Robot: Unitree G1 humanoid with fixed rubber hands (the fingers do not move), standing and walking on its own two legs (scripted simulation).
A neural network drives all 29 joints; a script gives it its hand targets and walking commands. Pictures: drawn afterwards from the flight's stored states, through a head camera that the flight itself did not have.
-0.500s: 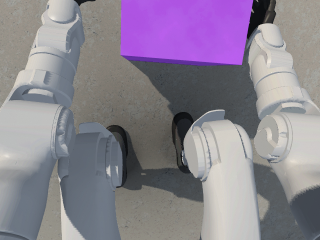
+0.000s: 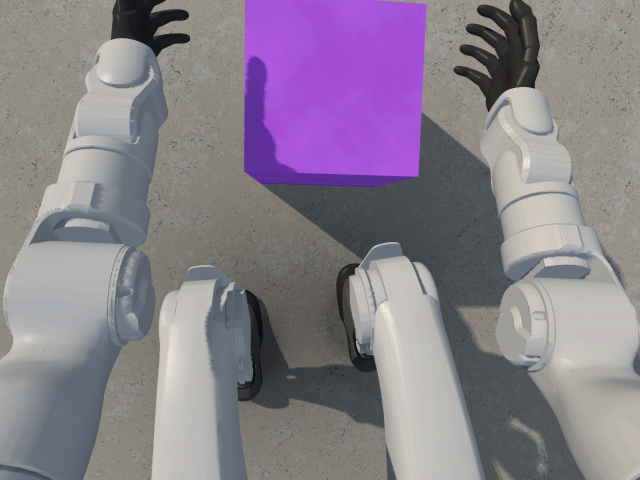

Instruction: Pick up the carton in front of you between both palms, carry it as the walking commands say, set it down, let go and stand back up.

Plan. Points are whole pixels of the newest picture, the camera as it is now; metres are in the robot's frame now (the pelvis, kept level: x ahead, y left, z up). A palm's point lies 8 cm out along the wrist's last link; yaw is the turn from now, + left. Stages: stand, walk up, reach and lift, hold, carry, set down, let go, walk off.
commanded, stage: set down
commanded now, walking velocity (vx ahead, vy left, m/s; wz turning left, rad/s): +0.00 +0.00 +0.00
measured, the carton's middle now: (325, 113) +0.51 -0.07 -0.30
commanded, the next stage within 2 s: let go in 0.70 s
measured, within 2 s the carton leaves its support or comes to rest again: neither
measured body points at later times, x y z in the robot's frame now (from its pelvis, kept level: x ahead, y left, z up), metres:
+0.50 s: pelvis +0.02 +0.00 +0.13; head +0.33 +0.00 +0.46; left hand +0.57 +0.13 +0.02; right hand +0.49 -0.26 +0.03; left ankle +0.10 +0.12 -0.39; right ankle +0.12 -0.11 -0.39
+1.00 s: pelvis +0.06 -0.01 +0.26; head +0.32 -0.01 +0.63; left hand +0.49 +0.16 +0.14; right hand +0.44 -0.25 +0.14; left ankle +0.10 +0.12 -0.39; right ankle +0.12 -0.11 -0.39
